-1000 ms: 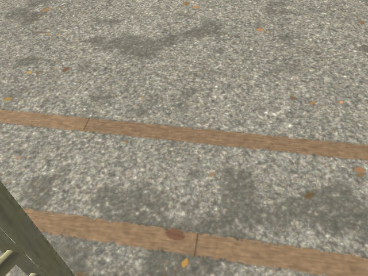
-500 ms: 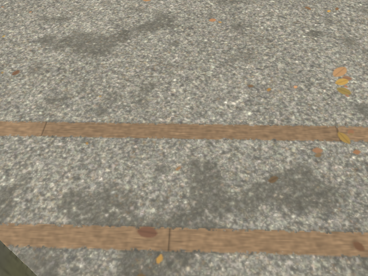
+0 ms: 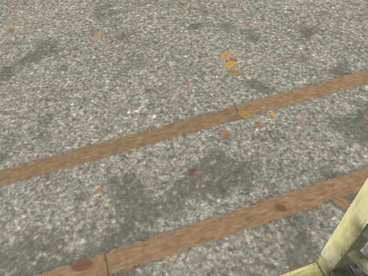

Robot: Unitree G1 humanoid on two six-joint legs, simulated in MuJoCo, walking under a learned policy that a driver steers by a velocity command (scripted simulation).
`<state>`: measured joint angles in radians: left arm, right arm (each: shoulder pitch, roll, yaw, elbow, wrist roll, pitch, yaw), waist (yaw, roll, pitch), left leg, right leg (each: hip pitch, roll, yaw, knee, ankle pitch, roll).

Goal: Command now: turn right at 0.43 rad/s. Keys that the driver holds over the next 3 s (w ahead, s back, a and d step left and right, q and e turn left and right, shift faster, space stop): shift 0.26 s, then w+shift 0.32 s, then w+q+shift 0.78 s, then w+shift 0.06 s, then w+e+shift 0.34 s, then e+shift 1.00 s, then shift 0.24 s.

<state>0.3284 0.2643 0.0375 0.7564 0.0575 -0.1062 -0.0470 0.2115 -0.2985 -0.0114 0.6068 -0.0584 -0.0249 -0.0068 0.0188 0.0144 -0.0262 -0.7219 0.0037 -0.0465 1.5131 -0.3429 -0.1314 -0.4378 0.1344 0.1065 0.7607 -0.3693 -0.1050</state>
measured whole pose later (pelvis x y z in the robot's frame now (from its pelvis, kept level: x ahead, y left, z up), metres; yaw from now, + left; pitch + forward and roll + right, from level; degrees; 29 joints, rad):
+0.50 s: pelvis +0.01 +0.05 +0.00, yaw -4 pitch +4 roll +2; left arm 0.21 0.24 0.01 0.73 0.07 -0.06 -0.05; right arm 0.50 -0.20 0.00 0.89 -0.05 -0.11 0.00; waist -0.11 0.00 -0.08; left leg -0.27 -0.02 0.00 0.69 -0.50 0.07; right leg -0.70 0.05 0.12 1.21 -0.37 -0.07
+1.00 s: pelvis +0.26 -0.07 -0.11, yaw +12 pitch -4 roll -1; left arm 0.22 0.28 0.08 0.87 0.06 -0.13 -0.01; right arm 0.38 -0.31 -0.10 0.91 -0.04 -0.04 -0.01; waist 0.02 0.01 0.06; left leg -0.45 0.02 -0.12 1.48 -0.59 0.13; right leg -0.23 -0.04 0.01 0.58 0.10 0.03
